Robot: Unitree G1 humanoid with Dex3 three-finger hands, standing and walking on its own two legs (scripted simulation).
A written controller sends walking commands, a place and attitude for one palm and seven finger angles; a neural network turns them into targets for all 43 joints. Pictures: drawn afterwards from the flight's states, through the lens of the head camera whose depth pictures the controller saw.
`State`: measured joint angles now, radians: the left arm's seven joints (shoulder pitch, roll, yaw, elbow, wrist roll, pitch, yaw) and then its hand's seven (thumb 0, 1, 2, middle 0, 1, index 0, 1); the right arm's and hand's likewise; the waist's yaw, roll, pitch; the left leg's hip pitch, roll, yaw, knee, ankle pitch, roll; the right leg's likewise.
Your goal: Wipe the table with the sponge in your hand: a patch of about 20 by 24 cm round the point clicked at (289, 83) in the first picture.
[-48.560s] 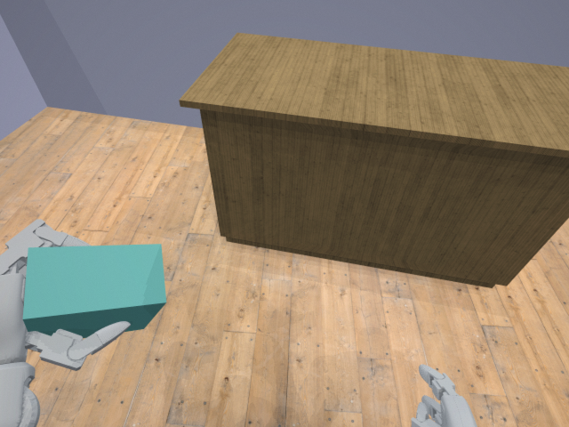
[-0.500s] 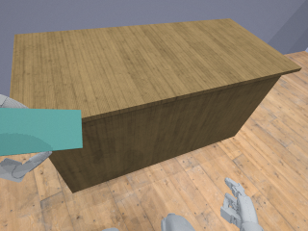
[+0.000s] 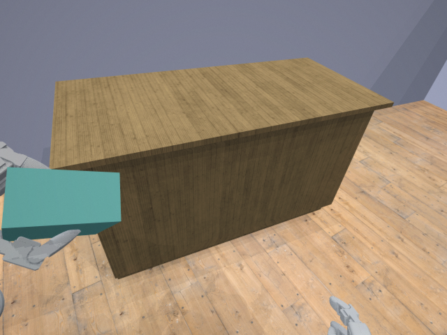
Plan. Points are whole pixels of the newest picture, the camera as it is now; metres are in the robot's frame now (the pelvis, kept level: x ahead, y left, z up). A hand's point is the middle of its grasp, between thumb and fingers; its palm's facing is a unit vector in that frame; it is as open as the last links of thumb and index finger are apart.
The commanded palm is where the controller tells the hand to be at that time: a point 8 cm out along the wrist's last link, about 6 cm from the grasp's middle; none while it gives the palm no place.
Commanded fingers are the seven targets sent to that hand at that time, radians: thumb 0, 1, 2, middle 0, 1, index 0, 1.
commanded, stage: stop stepping back and stand still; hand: left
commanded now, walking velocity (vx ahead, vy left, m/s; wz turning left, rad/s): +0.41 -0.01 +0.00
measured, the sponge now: (76, 207) +0.23 +0.21 +0.20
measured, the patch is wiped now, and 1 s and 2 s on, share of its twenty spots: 1.00 1.00 1.00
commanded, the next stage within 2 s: stand and wait in 1.68 s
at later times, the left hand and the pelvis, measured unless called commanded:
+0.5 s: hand out of the picture +0.10 +0.22 +0.22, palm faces +0.46 -0.81 -0.37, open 10.2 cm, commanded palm +0.05 +0.25 +0.23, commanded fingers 0.00 0.10 1.30 -1.20 -1.60 -1.20 -1.60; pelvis -0.11 -0.03 +0.01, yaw +1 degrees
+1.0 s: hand out of the picture +0.06 +0.22 +0.22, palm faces +0.49 -0.78 -0.39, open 10.2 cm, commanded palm +0.00 +0.25 +0.23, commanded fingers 0.00 0.10 1.30 -1.20 -1.60 -1.20 -1.60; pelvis -0.14 -0.04 +0.01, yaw +4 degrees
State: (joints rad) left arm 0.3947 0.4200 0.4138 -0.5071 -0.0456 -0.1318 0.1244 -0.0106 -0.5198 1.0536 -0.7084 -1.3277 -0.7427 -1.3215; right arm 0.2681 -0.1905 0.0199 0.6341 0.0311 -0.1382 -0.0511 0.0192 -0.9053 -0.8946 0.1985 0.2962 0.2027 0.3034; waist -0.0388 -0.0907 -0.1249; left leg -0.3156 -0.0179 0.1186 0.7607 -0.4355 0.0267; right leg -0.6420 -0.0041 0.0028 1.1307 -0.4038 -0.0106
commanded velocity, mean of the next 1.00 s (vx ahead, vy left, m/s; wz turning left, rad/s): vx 0.14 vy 0.03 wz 0.00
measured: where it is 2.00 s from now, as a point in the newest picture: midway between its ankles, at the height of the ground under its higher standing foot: outside the picture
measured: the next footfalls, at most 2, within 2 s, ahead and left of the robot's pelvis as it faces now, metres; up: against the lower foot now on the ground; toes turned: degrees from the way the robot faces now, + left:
right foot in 0.16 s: +0.05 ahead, -0.12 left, +0.00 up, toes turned -2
left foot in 0.38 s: -0.08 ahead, +0.10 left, +0.00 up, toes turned +5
